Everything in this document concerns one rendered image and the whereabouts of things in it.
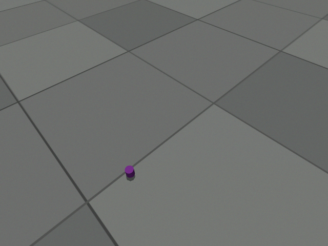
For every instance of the tin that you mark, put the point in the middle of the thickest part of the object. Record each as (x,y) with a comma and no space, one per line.
(129,170)

